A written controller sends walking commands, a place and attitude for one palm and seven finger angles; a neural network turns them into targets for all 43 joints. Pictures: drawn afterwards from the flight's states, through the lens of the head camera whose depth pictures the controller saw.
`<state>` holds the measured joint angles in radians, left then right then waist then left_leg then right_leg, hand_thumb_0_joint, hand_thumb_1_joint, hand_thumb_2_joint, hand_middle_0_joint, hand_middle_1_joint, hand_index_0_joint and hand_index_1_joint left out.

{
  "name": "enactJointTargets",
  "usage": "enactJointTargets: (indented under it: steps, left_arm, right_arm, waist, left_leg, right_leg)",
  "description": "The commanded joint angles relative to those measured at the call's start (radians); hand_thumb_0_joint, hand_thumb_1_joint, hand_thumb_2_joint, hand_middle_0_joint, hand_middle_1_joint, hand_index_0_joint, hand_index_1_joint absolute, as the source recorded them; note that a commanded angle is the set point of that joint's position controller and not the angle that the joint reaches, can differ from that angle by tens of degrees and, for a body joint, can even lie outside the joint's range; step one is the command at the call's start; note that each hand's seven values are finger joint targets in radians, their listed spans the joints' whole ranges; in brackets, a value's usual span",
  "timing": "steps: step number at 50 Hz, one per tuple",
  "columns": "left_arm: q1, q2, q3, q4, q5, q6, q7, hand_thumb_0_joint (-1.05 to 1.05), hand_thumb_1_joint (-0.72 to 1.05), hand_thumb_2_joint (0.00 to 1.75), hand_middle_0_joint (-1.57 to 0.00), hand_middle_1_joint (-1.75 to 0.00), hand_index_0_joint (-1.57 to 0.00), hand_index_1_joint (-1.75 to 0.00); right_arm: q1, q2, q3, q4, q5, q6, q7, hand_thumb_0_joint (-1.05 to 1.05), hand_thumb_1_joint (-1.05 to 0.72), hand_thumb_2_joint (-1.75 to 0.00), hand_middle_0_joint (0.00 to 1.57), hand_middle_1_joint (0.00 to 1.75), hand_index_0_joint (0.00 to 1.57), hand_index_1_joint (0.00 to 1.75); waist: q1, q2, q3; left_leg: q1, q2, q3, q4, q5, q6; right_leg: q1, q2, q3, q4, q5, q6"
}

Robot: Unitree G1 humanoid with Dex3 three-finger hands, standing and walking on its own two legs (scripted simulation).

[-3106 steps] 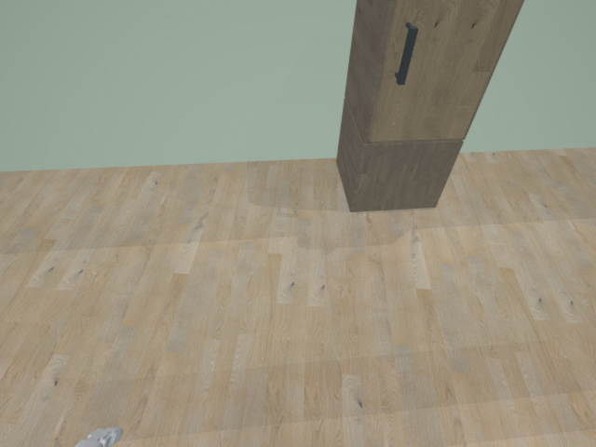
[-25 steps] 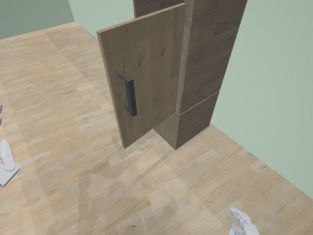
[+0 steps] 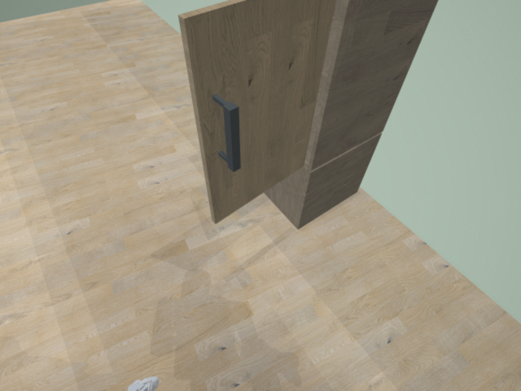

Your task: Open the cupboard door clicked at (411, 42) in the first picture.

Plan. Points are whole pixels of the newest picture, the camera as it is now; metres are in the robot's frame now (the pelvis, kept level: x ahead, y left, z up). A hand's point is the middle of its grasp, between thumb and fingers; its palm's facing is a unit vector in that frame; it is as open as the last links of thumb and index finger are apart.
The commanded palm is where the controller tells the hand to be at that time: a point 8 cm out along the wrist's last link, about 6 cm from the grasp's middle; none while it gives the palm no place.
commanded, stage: let the arm hang, fingers relaxed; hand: left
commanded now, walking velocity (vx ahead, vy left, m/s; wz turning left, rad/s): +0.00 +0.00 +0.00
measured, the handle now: (226, 134) +0.61 +0.10 +0.01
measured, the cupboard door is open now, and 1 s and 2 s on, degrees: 95 95 95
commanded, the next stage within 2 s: look to check the result in 0.72 s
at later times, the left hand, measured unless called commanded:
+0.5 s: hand out of the picture -0.01 +0.20 -0.16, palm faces +0.00 -0.98 -0.20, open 7.3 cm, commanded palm none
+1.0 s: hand out of the picture +0.01 +0.20 -0.16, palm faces -0.01 -0.98 -0.18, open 7.3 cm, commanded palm none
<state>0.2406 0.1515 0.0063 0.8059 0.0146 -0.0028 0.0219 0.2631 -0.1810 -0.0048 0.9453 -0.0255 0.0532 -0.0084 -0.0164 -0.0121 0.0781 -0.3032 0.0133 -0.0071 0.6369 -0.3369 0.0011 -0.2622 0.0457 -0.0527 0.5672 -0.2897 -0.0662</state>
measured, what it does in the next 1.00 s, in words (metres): stands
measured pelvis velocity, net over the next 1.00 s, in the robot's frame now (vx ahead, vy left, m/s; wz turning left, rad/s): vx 0.00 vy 0.03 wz -0.03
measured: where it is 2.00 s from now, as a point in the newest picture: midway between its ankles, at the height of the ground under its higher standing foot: outside the picture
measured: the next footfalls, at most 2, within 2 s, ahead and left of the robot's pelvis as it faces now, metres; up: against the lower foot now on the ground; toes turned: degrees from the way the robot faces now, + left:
none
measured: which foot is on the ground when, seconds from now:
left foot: down 0.00-1.00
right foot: down 0.00-1.00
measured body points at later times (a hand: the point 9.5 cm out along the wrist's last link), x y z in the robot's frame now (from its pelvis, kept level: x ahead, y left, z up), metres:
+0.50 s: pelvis -0.01 +0.02 +0.01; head +0.00 +0.02 +0.46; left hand -0.01 +0.25 -0.15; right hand -0.03 -0.19 -0.15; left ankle +0.01 +0.12 -0.73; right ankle +0.01 -0.08 -0.73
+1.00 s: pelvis +0.00 +0.03 +0.01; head +0.02 +0.03 +0.46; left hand +0.01 +0.25 -0.15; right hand -0.02 -0.18 -0.15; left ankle +0.01 +0.12 -0.73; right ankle +0.01 -0.08 -0.73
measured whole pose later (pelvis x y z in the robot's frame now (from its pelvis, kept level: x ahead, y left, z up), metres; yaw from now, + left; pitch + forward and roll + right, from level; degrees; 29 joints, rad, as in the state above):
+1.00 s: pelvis +0.00 +0.03 +0.01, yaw -2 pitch -1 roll +0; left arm 0.26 0.14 0.00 1.14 0.01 -0.01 0.04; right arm 0.28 -0.12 0.00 1.15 -0.02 0.00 -0.03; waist -0.01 0.00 0.04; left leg -0.17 -0.02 0.05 0.40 -0.22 0.04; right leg -0.18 0.01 0.00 0.41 -0.21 -0.01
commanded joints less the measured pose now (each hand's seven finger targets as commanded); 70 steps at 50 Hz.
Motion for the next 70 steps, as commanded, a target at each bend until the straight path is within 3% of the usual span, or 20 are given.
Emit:
enactJointTargets:
  steps: [1, 3, 4, 5, 12, 17, 20, 37, 42, 54, 57, 63, 70]
  left_arm:
    - [0.001, 0.134, 0.039, 0.038, -0.006, -0.02, 0.016, 0.0, 0.9, 0.9, -0.2, -0.3, -0.2, -0.3]
    - [0.01, 0.11, 0.03, 0.077, -0.005, -0.012, 0.018, 0.0, 0.9, 0.9, -0.2, -0.3, -0.2, -0.3]
    - [0.011, 0.119, 0.032, 0.106, -0.005, -0.009, 0.016, 0.0, 0.9, 0.9, -0.2, -0.3, -0.2, -0.3]
    - [0.01, 0.128, 0.031, 0.129, -0.008, -0.006, 0.013, 0.0, 0.9, 0.9, -0.2, -0.3, -0.2, -0.3]
    - [0.031, 0.125, 0.022, 0.234, -0.008, -0.007, 0.009, 0.0, 0.9, 0.9, -0.2, -0.3, -0.2, -0.3]
    - [0.055, 0.113, 0.019, 0.274, -0.006, -0.006, 0.011, 0.0, 0.9, 0.9, -0.2, -0.3, -0.2, -0.3]
    - [0.068, 0.107, 0.018, 0.287, -0.005, -0.006, 0.012, 0.0, 0.9, 0.9, -0.2, -0.3, -0.2, -0.3]
    - [0.107, 0.073, 0.015, 0.321, -0.006, -0.014, 0.017, 0.0, 0.9, 0.9, -0.2, -0.3, -0.2, -0.3]
    - [0.099, 0.073, 0.015, 0.322, -0.006, -0.015, 0.018, 0.0, 0.9, 0.9, -0.2, -0.3, -0.2, -0.3]
    - [0.078, 0.092, 0.018, 0.311, -0.005, -0.018, 0.017, 0.0, 0.9, 0.9, -0.2, -0.3, -0.2, -0.3]
    - [0.068, 0.094, 0.017, 0.311, -0.006, -0.016, 0.017, 0.0, 0.9, 0.9, -0.2, -0.3, -0.2, -0.3]
    - [0.055, 0.111, 0.021, 0.309, -0.005, -0.02, 0.015, 0.0, 0.9, 0.9, -0.2, -0.3, -0.2, -0.3]
    - [0.041, 0.129, 0.023, 0.309, -0.005, -0.021, 0.013, 0.0, 0.9, 0.9, -0.2, -0.3, -0.2, -0.3]
  right_arm:
    - [0.051, -0.063, -0.026, -0.002, 0.006, -0.043, -0.013, 0.0, -0.9, -0.9, 0.2, 0.3, 0.2, 0.3]
    - [0.033, -0.08, -0.024, 0.024, 0.001, -0.044, -0.019, 0.0, -0.9, -0.9, 0.2, 0.3, 0.2, 0.3]
    - [0.026, -0.074, -0.023, 0.041, 0.002, -0.047, -0.02, 0.0, -0.9, -0.9, 0.2, 0.3, 0.2, 0.3]
    - [0.026, -0.068, -0.018, 0.056, 0.003, -0.049, -0.02, 0.0, -0.9, -0.9, 0.2, 0.3, 0.2, 0.3]
    - [0.063, -0.08, -0.016, 0.119, 0.004, -0.055, -0.023, 0.0, -0.9, -0.9, 0.2, 0.3, 0.2, 0.3]
    - [0.078, -0.067, -0.014, 0.149, 0.003, -0.052, -0.024, 0.0, -0.9, -0.9, 0.2, 0.3, 0.2, 0.3]
    - [0.086, -0.057, -0.013, 0.158, 0.004, -0.052, -0.024, 0.0, -0.9, -0.9, 0.2, 0.3, 0.2, 0.3]
    - [0.102, -0.029, -0.009, 0.181, 0.007, -0.065, -0.033, 0.0, -0.9, -0.9, 0.2, 0.3, 0.2, 0.3]
    - [0.1, -0.03, -0.012, 0.182, 0.008, -0.066, -0.033, 0.0, -0.9, -0.9, 0.2, 0.3, 0.2, 0.3]
    - [0.08, -0.051, -0.015, 0.177, 0.009, -0.068, -0.032, 0.0, -0.9, -0.9, 0.2, 0.3, 0.2, 0.3]
    - [0.078, -0.051, -0.013, 0.182, 0.007, -0.069, -0.032, 0.0, -0.9, -0.9, 0.2, 0.3, 0.2, 0.3]
    - [0.06, -0.07, -0.016, 0.18, 0.008, -0.074, -0.033, 0.0, -0.9, -0.9, 0.2, 0.3, 0.2, 0.3]
    - [0.037, -0.092, -0.017, 0.177, 0.008, -0.074, -0.032, 0.0, -0.9, -0.9, 0.2, 0.3, 0.2, 0.3]
  waist:
    - [-0.014, 0.042, -0.127]
    - [0.007, 0.033, -0.075]
    - [0.013, 0.094, -0.062]
    - [0.012, 0.117, -0.059]
    - [0.01, 0.019, -0.021]
    - [0.008, -0.004, 0.014]
    - [0.008, 0.014, 0.028]
    - [0.01, 0.041, 0.003]
    - [0.008, 0.025, 0.003]
    - [0.01, 0.005, 0.0]
    - [0.008, 0.029, -0.002]
    - [0.007, 0.018, -0.035]
    - [0.007, 0.026, -0.023]
  left_leg:
    - [0.14, 0.05, -0.046, -0.178, 0.239, 0.017]
    - [0.092, 0.091, -0.073, -0.229, 0.192, 0.031]
    - [0.082, 0.081, -0.073, -0.242, 0.207, 0.031]
    - [0.076, 0.086, -0.079, -0.269, 0.194, 0.031]
    - [0.071, 0.087, -0.077, -0.342, 0.071, 0.033]
    - [0.08, 0.078, -0.067, -0.35, 0.043, 0.036]
    - [0.068, 0.076, -0.064, -0.354, 0.031, 0.037]
    - [0.097, 0.079, -0.059, -0.336, 0.132, 0.039]
    - [0.109, 0.079, -0.058, -0.33, 0.156, 0.038]
    - [0.122, 0.082, -0.06, -0.328, 0.192, 0.04]
    - [0.122, 0.084, -0.065, -0.339, 0.194, 0.038]
    - [0.153, 0.086, -0.064, -0.332, 0.249, 0.039]
    - [0.154, 0.085, -0.066, -0.335, 0.246, 0.039]
  right_leg:
    - [0.052, -0.163, 0.18, -0.182, 0.271, -0.009]
    - [0.059, -0.125, 0.162, -0.228, 0.156, 0.018]
    - [0.07, -0.126, 0.155, -0.22, 0.167, 0.018]
    - [0.083, -0.123, 0.147, -0.215, 0.15, 0.014]
    - [0.08, -0.118, 0.15, -0.256, 0.06, 0.016]
    - [0.035, -0.12, 0.155, -0.269, 0.017, 0.019]
    - [0.026, -0.122, 0.153, -0.266, 0.013, 0.021]
    - [0.042, -0.129, 0.146, -0.23, 0.111, 0.022]
    - [0.045, -0.131, 0.145, -0.232, 0.122, 0.023]
    - [0.057, -0.131, 0.142, -0.231, 0.147, 0.024]
    - [0.064, -0.133, 0.141, -0.228, 0.146, 0.025]
    - [0.084, -0.137, 0.14, -0.227, 0.186, 0.025]
    - [0.087, -0.141, 0.14, -0.238, 0.182, 0.023]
